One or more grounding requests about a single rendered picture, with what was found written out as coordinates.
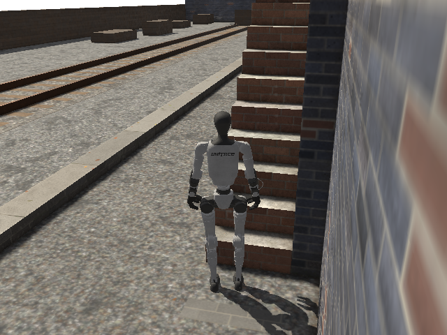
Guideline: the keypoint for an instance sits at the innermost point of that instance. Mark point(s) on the stairs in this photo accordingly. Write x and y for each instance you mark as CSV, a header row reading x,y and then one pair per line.
x,y
268,114

